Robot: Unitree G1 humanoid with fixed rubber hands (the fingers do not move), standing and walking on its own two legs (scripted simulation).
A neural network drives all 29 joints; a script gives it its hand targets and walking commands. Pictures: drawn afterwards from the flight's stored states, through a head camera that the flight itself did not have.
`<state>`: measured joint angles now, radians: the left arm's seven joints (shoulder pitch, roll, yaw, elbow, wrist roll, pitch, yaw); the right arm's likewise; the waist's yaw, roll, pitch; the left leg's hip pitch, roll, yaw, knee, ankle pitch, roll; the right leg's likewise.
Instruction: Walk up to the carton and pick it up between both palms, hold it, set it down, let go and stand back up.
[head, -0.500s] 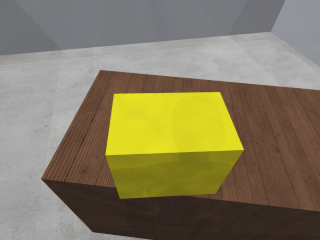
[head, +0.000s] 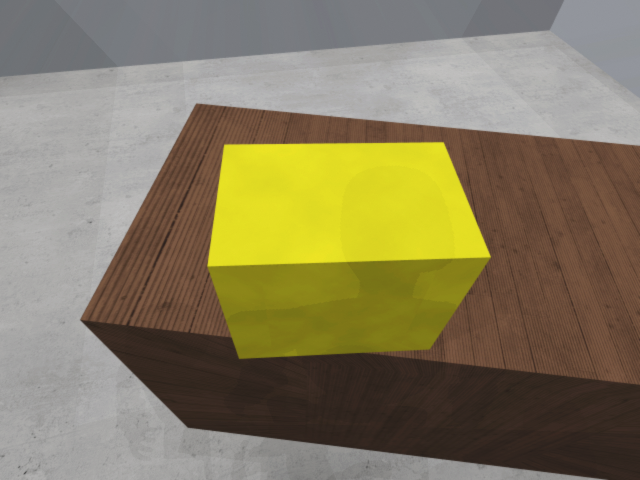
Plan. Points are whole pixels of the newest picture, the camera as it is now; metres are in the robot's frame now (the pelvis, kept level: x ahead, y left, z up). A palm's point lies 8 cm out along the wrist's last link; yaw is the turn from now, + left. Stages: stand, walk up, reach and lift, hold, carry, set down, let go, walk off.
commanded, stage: walk up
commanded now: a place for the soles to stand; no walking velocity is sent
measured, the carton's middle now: (336, 256) +0.39 -0.02 +0.05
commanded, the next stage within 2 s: stand in 1.72 s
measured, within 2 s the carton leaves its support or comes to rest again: neither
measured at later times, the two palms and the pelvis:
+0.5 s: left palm out of the picture -0.05 +0.28 -0.13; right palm out of the picture -0.05 -0.24 -0.12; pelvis -0.09 +0.01 +0.00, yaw +4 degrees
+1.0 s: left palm out of the picture -0.12 +0.24 -0.12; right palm out of the picture -0.04 -0.25 -0.13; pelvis -0.08 +0.00 +0.01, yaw +4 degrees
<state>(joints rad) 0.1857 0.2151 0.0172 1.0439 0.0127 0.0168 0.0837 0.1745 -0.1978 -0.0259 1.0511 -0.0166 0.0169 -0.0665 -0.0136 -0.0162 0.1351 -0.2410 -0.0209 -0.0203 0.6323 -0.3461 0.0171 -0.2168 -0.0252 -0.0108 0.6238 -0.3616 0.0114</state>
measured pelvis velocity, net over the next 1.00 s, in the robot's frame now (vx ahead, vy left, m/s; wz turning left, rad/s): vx -0.08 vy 0.00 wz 0.07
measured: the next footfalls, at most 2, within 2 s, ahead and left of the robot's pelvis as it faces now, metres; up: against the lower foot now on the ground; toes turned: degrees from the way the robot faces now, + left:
left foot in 0.40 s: -0.07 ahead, +0.13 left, +0.00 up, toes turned +5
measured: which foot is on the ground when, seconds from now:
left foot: down 0.00-0.18, up 0.20-0.38, down 0.40-1.00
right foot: down 0.00-1.00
